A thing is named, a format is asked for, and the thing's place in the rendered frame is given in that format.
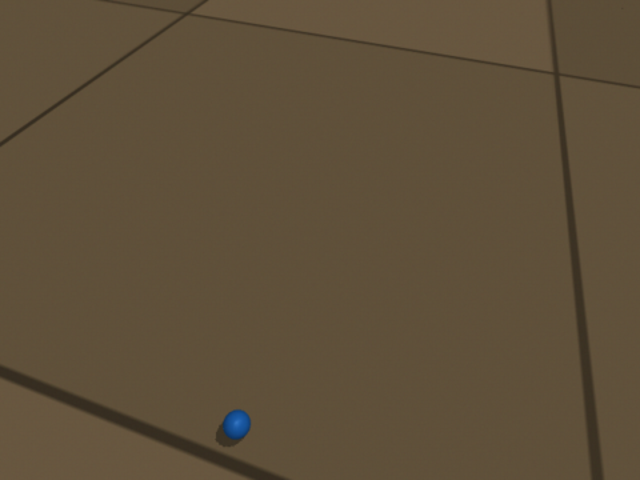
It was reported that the ball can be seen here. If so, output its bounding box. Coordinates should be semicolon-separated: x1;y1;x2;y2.
223;410;251;440

